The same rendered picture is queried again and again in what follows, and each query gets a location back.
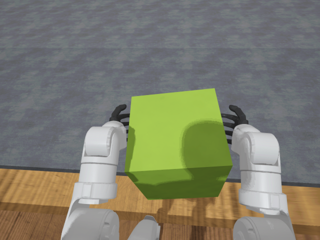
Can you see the robot right forearm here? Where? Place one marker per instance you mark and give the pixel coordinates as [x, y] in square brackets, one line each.
[260, 166]

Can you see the robot left hand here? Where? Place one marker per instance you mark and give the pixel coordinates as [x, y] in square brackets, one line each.
[116, 116]

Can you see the left robot thigh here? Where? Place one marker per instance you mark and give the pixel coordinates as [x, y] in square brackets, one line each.
[146, 230]

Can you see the right robot upper arm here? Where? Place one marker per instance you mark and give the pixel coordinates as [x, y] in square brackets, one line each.
[261, 228]

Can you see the carton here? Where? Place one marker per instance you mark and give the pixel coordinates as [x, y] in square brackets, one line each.
[177, 146]

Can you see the left robot upper arm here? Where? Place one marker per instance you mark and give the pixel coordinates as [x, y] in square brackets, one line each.
[92, 224]

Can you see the robot left forearm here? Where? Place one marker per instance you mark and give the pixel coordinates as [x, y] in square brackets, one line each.
[100, 157]

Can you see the left robot shin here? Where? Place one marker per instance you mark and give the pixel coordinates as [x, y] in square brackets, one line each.
[149, 217]

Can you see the robot right hand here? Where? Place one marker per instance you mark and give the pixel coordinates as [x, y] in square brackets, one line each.
[238, 120]

